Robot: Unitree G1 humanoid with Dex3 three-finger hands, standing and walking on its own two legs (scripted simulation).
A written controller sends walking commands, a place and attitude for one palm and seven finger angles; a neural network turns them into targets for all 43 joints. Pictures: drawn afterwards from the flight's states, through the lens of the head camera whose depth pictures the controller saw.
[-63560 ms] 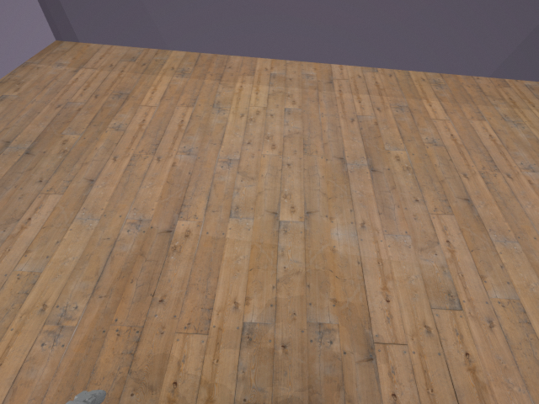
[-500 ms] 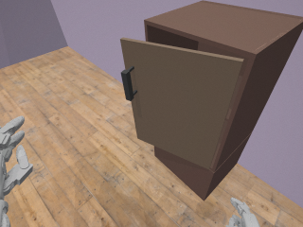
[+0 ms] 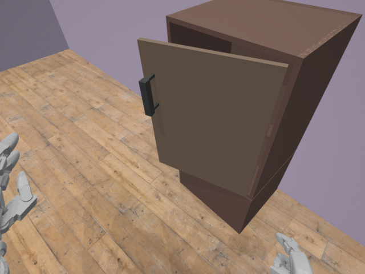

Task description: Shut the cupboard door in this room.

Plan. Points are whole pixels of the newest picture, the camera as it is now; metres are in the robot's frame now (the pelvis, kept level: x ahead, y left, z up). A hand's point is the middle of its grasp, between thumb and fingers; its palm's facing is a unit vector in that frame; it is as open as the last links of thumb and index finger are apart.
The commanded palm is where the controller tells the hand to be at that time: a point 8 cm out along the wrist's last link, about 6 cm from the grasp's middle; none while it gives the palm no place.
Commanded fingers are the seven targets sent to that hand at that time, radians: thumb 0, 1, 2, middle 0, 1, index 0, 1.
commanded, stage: step back with the hand held close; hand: left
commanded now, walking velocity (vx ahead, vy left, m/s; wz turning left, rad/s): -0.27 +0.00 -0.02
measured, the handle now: (150, 94) +0.65 +0.17 +0.05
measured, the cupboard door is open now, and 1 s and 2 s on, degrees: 18 18 18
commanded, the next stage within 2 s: stop stepping back and stand still in 1.18 s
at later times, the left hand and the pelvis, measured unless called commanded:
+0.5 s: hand out of the picture +0.14 +0.30 +0.15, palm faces +0.45 -0.76 -0.48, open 7.4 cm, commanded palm +0.08 +0.32 +0.17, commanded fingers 0.00 0.90 0.90 -0.20 -0.30 -0.20 -0.30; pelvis -0.06 +0.03 -0.02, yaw +0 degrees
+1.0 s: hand out of the picture +0.06 +0.30 +0.16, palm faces +0.51 -0.70 -0.50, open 7.4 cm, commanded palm -0.01 +0.32 +0.17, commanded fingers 0.00 0.90 0.90 -0.20 -0.30 -0.20 -0.30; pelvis -0.13 +0.01 -0.03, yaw +4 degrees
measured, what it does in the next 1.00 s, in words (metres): walks backwards: right foot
